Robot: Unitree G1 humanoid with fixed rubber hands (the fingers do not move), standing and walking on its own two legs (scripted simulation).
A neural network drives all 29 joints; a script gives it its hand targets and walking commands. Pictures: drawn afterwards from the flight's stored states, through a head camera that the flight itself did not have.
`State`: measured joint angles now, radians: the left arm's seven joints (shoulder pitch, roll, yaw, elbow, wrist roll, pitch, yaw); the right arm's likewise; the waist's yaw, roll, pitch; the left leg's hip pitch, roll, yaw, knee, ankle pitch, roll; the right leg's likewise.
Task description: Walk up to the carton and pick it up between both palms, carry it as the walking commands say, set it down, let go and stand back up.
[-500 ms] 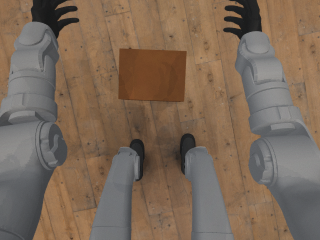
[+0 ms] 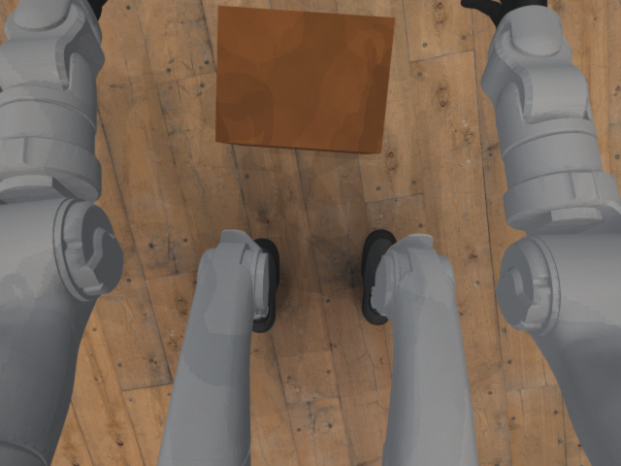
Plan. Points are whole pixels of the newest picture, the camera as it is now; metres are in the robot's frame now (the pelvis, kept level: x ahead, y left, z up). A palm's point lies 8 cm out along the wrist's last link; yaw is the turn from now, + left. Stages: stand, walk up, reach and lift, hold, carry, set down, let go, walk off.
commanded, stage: reach and lift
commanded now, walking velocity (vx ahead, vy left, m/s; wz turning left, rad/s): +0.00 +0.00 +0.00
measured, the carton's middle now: (304, 92) +0.51 +0.03 -0.44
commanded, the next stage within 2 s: none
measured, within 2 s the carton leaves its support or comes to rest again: neither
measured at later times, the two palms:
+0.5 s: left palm (138, 27) +0.56 +0.24 -0.26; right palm (458, 53) +0.54 -0.17 -0.28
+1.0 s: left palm (173, 60) +0.54 +0.23 -0.36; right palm (443, 62) +0.55 -0.18 -0.36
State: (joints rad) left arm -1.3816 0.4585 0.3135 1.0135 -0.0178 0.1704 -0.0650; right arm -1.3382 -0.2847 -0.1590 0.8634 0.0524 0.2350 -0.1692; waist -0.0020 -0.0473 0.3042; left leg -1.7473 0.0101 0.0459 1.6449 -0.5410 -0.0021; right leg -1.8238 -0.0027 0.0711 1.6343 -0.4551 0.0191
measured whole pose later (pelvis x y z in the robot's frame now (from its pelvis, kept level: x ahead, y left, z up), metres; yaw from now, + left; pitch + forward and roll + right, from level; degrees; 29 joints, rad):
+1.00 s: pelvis -0.01 +0.01 -0.17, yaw +0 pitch +33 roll +1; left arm -1.53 0.50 0.08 1.08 -0.13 0.12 0.01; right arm -1.54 -0.40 -0.16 1.11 0.18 0.12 -0.11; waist 0.00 -0.05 0.52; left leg -2.19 -0.01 0.02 2.26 -0.66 0.00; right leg -2.25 0.00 0.07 2.21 -0.55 0.05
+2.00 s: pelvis -0.01 +0.01 -0.18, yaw +1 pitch +33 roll +1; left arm -1.56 0.45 0.07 1.08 -0.14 0.16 0.00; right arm -1.59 -0.34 -0.17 1.16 0.19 0.11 -0.11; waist 0.00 -0.05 0.52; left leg -2.19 -0.01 0.02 2.26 -0.64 0.01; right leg -2.25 0.00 0.07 2.21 -0.54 0.05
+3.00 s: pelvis -0.04 +0.01 -0.16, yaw +1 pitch +30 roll +1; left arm -1.64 0.45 -0.01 0.98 -0.15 0.36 0.11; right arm -1.60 -0.31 -0.17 0.99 0.19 0.29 -0.33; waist 0.00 -0.05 0.52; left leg -2.15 -0.01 0.02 2.18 -0.56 0.01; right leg -2.20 0.00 0.07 2.14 -0.47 0.05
